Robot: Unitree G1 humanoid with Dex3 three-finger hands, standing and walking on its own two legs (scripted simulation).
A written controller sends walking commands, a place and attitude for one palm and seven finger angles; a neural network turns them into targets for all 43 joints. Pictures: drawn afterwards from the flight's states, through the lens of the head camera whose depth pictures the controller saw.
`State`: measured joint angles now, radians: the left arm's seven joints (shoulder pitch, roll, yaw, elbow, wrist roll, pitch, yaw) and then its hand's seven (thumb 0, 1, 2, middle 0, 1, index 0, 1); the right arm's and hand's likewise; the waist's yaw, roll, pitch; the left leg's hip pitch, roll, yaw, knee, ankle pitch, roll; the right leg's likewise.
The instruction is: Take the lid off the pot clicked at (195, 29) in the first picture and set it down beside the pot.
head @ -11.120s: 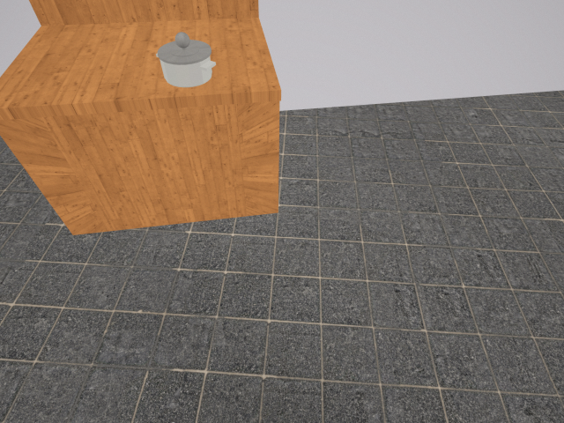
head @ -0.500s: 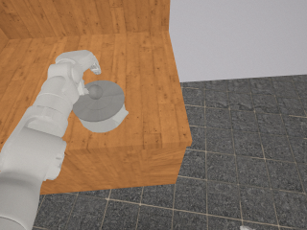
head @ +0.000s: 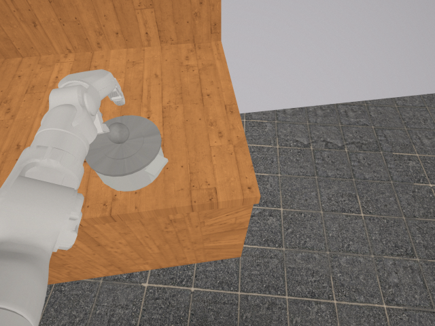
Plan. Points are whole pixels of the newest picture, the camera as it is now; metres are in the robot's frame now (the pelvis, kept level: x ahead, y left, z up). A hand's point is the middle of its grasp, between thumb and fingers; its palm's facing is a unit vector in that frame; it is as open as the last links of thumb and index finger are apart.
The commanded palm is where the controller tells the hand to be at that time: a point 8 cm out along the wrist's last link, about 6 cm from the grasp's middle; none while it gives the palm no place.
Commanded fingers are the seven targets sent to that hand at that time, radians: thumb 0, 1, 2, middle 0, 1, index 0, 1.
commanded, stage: lower the open fingers around the knob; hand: left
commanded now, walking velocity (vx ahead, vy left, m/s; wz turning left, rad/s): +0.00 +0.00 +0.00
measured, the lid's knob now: (118, 133) +0.52 +0.18 +0.02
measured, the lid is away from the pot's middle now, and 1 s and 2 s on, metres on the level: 0.00 0.00 0.00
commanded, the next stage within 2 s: close the fingers and squeeze the knob in 1.12 s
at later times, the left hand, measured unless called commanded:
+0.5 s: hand (104, 128) +0.49 +0.19 +0.07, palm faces -0.41 -0.07 -0.91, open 10.3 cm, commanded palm +0.51 +0.19 +0.13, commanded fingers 0.00 -0.30 1.38 -0.81 -0.08 -0.81 -0.08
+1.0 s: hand (110, 137) +0.50 +0.19 +0.04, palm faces -0.44 -0.07 -0.90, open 10.3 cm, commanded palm +0.52 +0.18 +0.10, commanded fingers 0.00 -0.30 1.38 -0.81 -0.08 -0.81 -0.08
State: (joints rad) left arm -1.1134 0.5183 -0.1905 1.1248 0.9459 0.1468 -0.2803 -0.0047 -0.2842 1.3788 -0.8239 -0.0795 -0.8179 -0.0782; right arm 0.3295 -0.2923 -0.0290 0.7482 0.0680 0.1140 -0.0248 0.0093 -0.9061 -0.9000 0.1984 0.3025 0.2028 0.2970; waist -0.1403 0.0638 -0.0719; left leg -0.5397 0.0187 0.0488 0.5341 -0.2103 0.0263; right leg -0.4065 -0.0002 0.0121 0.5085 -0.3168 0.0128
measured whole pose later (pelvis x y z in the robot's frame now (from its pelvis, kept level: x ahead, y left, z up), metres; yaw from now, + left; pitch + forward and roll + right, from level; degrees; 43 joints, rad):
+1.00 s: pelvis +0.00 +0.00 -0.01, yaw -1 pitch +16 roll -2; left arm -1.07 0.53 -0.16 1.19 0.97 0.08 -0.20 0.00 -0.28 1.38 -0.82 -0.08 -0.82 -0.08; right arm 0.34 -0.28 -0.03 0.76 0.05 0.12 -0.03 0.01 -0.91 -0.90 0.20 0.30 0.20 0.30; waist -0.17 0.05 -0.08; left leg -0.67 0.03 0.04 0.63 -0.24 0.03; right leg -0.53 0.01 0.01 0.58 -0.34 0.01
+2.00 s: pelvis +0.00 +0.00 -0.01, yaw -1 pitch +16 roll -2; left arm -1.06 0.52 -0.15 1.18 0.96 0.07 -0.20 0.00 0.21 0.82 -0.60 -1.08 -0.55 -1.06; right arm 0.33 -0.28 -0.03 0.76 0.06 0.12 -0.03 0.01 -0.91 -0.90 0.20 0.30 0.20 0.30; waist -0.16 0.06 -0.10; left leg -0.67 0.04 0.04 0.65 -0.26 0.02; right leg -0.53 0.02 0.01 0.60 -0.35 0.01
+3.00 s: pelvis -0.01 +0.00 -0.01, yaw -1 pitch +16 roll -2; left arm -1.08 0.53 -0.15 1.21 0.98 0.08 -0.19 0.00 0.26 0.65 -0.72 -1.08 -0.59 -1.03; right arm 0.35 -0.27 -0.03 0.75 0.06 0.12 -0.03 0.01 -0.90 -0.90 0.20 0.30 0.20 0.30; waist -0.18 0.06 -0.10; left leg -0.69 0.04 0.04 0.67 -0.26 0.03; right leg -0.55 0.02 0.01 0.61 -0.35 0.01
